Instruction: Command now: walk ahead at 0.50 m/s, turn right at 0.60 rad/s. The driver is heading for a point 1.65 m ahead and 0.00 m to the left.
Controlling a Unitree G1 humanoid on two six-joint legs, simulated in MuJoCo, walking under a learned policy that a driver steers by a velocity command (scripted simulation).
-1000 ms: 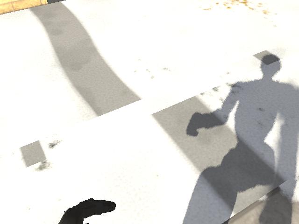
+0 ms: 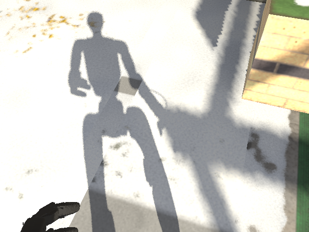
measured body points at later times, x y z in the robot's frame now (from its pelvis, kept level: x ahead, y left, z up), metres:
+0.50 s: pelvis +0.27 -0.01 +0.00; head +0.30 -0.01 +0.45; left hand +0.34 +0.27 -0.11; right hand +0.47 -0.26 -0.08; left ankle +0.44 +0.09 -0.71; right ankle +0.12 -0.11 -0.72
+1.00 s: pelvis +0.52 -0.02 +0.02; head +0.55 -0.02 +0.46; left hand +0.78 +0.17 -0.07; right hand +0.50 -0.30 -0.11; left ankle +0.44 +0.09 -0.72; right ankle +0.67 -0.19 -0.69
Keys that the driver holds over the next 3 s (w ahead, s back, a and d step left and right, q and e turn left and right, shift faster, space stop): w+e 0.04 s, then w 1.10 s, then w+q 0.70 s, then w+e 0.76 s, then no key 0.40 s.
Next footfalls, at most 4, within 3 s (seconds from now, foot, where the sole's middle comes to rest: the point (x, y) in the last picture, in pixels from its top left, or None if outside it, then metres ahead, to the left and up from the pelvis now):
0.02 right None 0.16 -0.11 -0.76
0.54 left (133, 229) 0.48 0.09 -0.76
1.08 right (188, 172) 0.71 -0.18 -0.76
1.62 left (133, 126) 1.01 0.06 -0.76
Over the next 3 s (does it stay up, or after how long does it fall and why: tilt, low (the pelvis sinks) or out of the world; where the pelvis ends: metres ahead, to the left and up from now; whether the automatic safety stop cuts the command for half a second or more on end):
stays up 1.54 0.02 0.01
